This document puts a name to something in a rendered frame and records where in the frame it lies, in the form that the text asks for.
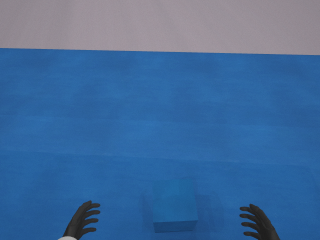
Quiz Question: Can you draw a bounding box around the robot left hand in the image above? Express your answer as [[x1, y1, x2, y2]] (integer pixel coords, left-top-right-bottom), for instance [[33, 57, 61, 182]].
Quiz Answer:
[[62, 200, 100, 240]]

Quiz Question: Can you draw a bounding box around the carton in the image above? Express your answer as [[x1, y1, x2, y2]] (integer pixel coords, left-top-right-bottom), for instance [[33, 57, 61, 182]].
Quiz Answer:
[[152, 178, 198, 233]]

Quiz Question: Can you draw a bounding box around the robot right hand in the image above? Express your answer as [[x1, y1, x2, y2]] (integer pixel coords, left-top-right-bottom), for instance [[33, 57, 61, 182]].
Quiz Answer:
[[239, 203, 280, 240]]

